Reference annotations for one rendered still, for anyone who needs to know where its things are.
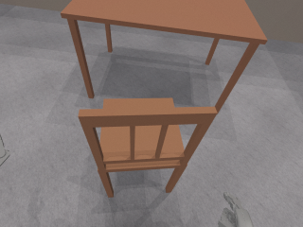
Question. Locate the robot right hand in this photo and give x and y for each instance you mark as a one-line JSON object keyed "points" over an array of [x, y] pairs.
{"points": [[240, 217]]}

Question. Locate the robot left hand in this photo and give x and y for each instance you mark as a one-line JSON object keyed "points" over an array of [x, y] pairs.
{"points": [[4, 154]]}

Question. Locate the chair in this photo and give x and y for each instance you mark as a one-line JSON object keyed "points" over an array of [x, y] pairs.
{"points": [[143, 134]]}

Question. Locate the table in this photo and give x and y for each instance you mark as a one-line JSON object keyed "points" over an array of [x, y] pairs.
{"points": [[219, 19]]}

